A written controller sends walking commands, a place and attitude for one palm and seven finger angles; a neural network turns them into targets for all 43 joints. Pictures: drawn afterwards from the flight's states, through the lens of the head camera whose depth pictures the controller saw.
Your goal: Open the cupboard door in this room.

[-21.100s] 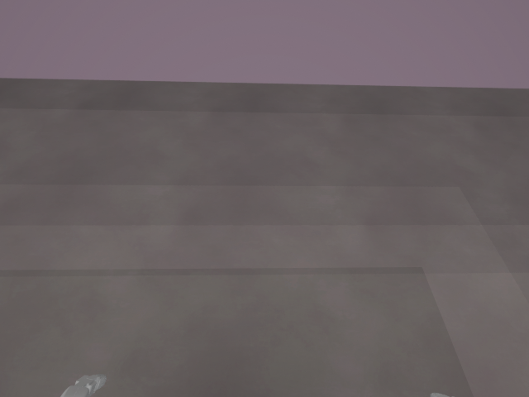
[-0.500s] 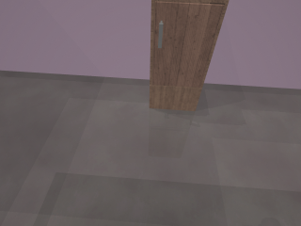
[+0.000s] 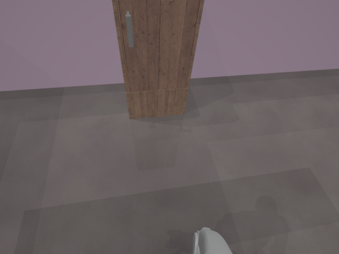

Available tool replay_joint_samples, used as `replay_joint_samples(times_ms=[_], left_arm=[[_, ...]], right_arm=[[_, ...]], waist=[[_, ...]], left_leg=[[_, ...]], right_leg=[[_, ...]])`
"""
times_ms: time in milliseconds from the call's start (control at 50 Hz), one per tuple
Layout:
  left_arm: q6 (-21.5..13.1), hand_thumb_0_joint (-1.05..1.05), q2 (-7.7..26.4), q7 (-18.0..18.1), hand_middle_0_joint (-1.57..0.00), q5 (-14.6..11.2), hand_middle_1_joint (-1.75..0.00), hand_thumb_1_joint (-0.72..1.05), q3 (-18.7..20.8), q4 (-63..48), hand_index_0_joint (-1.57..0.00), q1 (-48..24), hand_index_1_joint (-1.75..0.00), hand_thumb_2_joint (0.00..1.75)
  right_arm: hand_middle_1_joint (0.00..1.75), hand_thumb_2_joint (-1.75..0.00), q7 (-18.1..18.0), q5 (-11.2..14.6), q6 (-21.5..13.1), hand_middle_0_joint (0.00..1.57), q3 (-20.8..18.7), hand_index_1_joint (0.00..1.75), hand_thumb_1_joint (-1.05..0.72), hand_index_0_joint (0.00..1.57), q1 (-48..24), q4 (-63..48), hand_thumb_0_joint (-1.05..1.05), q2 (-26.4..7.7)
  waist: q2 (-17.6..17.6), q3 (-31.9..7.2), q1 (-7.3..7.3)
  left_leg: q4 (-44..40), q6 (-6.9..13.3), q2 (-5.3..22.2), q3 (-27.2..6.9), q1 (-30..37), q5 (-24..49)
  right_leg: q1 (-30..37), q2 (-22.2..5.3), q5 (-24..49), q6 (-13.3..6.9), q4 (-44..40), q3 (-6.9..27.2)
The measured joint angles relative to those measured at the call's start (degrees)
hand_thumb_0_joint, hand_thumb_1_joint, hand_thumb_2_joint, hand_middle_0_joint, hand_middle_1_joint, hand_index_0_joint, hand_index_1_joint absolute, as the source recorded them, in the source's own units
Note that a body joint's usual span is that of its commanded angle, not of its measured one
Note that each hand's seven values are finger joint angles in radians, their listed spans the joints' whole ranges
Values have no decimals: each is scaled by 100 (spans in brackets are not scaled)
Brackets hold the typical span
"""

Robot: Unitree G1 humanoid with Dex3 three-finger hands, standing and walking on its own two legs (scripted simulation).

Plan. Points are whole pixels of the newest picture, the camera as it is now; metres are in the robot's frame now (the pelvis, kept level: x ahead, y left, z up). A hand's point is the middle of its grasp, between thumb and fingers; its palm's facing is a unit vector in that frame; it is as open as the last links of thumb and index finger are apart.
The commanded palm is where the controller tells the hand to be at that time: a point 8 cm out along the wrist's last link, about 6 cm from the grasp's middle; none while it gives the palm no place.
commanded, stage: walk to a spot facing it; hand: left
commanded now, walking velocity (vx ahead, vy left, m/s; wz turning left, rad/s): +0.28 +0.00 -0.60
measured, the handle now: (129, 29) +1.05 +0.23 -0.04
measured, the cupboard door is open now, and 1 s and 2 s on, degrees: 0 0 0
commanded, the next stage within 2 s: turn to face it in 0.46 s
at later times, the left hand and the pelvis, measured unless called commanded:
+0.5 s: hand (124, 204) +0.27 +0.14 -0.16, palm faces -0.19 -0.95 -0.24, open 7.4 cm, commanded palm none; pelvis +0.19 -0.05 +0.00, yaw -16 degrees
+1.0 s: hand (127, 152) +0.45 +0.16 -0.17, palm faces -0.18 -0.96 -0.19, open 7.4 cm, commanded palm none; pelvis +0.32 -0.01 +0.01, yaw -13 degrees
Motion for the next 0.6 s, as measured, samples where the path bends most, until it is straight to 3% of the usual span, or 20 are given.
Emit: replay_joint_samples(times_ms=[60,120,160,180,200,240,280,320,420,500,600], left_arm=[[-13,1,-4,-30,-20,-18,-30,91,-18,-213,-19,-341,-30,90],[-117,1,-31,-52,-20,-26,-30,91,-61,-387,-19,-600,-30,90],[-249,1,-21,-60,-20,-16,-30,91,-86,-467,-19,-626,-30,90],[-339,1,-1,-60,-20,-7,-30,91,-96,-484,-19,-592,-30,90],[-420,1,-2,-29,-20,-21,-30,91,-97,-479,-19,-567,-30,90],[-452,1,11,48,-20,-105,-30,91,-114,-430,-19,-498,-30,90],[-391,1,18,103,-20,-153,-30,91,-139,-331,-20,-379,-30,90],[-361,1,0,141,-20,-147,-30,91,-165,-219,-20,-212,-30,90],[-361,1,-89,131,-20,-66,-30,91,-182,-24,-20,248,-30,90],[-404,1,-90,106,-21,-70,-30,91,-155,16,-20,544,-30,90],[-433,1,-58,148,-21,-67,-30,91,-131,-17,-20,826,-30,90]], right_arm=[[29,-89,8,-9,24,20,-22,30,-91,20,104,52,1,55],[29,-89,43,20,55,20,-70,30,-90,20,135,63,1,43],[29,-89,82,59,101,20,-109,30,-90,20,160,80,1,18],[30,-89,113,96,142,20,-123,30,-90,20,166,84,1,4],[30,-89,135,133,208,20,-133,30,-90,20,43,67,1,-44],[30,-89,127,181,319,20,-156,30,-90,20,-376,-100,1,-146],[29,-89,130,154,328,20,-186,30,-91,20,-810,-355,1,-234],[29,-89,137,94,316,20,-199,30,-91,20,-1242,-623,1,-334],[29,-90,171,24,294,20,-204,30,-91,20,-2052,-1183,1,-544],[29,-90,202,14,302,20,-172,30,-91,20,-2362,-1357,0,-608],[29,-90,196,41,354,20,-114,30,-91,20,-2552,-1361,0,-611]], waist=[[30,155,-56],[99,314,-109],[77,347,-62],[31,328,-11],[42,352,52],[35,485,29],[35,548,-3],[51,521,31],[132,276,174],[140,101,351],[116,18,573]], left_leg=[[-195,-122,30,204,319,-105],[-44,-287,147,407,554,-388],[680,-346,298,505,536,-659],[1481,-333,423,439,329,-731],[2620,-317,483,66,-99,-787],[4703,-231,322,-801,-1083,-684],[5670,-191,233,-1252,-1923,-170],[5684,-187,279,-1432,-2595,204],[4596,-315,376,-1660,-3562,593],[3844,-414,314,-1770,-3701,802],[2935,-444,89,-1765,-3380,630]], right_leg=[[-30,5,249,-39,-1005,-214],[239,214,307,-209,-2094,-437],[671,393,482,-354,-2748,-561],[899,439,647,-541,-2958,-580],[867,516,523,-710,-2741,-536],[979,616,177,-834,-2504,-433],[1277,693,99,-780,-2700,-347],[1531,774,171,-736,-3005,-208],[1906,865,260,-714,-3566,184],[2134,876,199,-642,-3815,444],[2374,870,8,-517,-3922,728]])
